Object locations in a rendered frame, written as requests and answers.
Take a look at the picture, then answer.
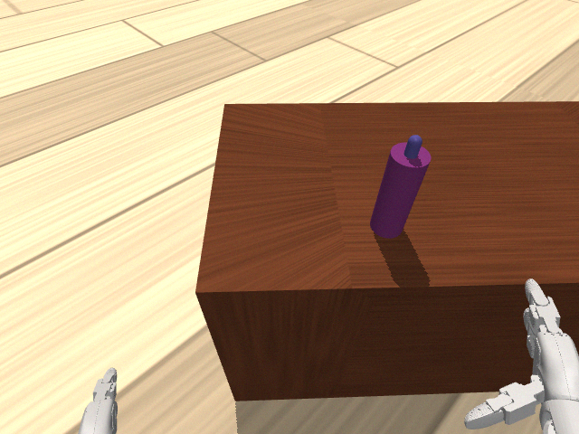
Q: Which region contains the left robot hand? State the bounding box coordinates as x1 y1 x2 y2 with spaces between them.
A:
78 368 118 434

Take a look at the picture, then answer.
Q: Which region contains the right robot hand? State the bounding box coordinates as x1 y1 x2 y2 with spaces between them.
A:
464 278 579 429

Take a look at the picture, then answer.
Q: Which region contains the bottle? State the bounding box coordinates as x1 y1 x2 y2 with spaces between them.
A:
370 135 431 239

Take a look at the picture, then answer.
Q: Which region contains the right robot arm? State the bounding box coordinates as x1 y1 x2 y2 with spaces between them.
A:
539 399 579 434

